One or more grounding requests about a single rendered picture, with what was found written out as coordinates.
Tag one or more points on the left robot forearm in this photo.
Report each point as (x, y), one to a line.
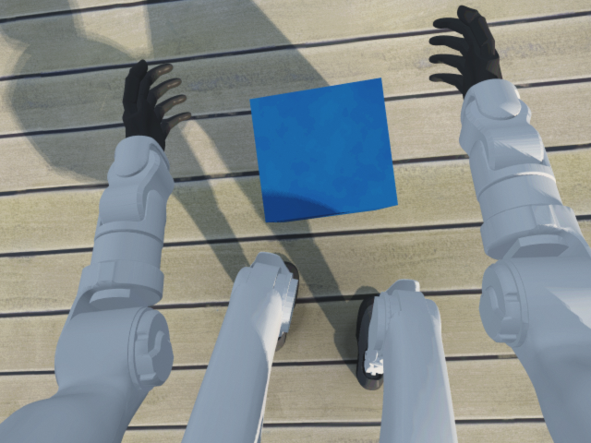
(124, 271)

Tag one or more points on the left robot upper arm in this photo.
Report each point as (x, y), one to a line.
(106, 364)

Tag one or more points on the robot right shin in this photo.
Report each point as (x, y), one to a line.
(373, 362)

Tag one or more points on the right robot thigh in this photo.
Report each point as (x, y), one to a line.
(417, 401)

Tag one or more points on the robot left hand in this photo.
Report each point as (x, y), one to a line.
(141, 117)

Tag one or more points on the robot right hand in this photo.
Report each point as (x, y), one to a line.
(479, 61)

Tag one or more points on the carton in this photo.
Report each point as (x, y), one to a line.
(324, 152)

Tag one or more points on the right robot forearm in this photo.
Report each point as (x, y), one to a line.
(515, 186)

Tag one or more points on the right robot upper arm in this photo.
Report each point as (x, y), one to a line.
(541, 307)

